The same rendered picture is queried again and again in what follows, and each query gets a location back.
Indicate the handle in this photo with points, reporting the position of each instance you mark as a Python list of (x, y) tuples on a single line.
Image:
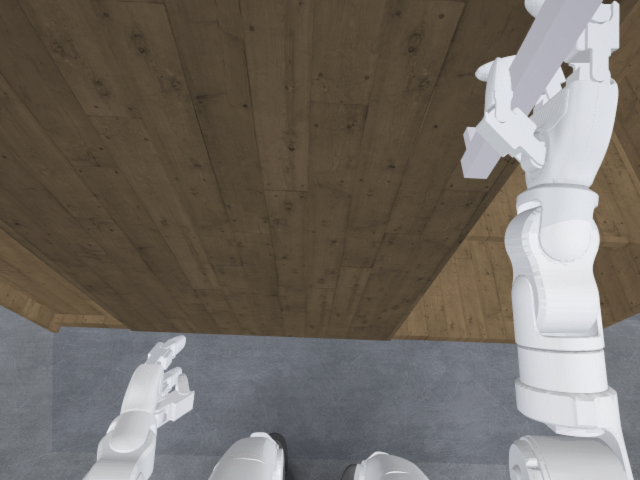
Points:
[(552, 35)]

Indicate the left robot forearm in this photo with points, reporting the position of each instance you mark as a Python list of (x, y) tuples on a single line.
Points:
[(127, 451)]

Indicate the wardrobe door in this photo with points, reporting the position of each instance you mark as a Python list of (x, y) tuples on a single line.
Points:
[(286, 168), (23, 271)]

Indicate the left robot shin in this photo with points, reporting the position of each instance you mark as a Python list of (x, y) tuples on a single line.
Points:
[(262, 434)]

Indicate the right robot forearm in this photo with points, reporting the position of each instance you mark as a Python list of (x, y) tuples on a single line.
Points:
[(552, 244)]

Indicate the robot left hand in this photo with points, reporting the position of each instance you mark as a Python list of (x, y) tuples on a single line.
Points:
[(149, 386)]

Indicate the robot left thigh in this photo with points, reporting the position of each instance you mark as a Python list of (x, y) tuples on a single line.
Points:
[(252, 458)]

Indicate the robot right hand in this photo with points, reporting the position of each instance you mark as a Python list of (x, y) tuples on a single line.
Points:
[(576, 122)]

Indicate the right robot upper arm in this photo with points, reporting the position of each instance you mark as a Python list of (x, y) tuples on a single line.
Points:
[(563, 458)]

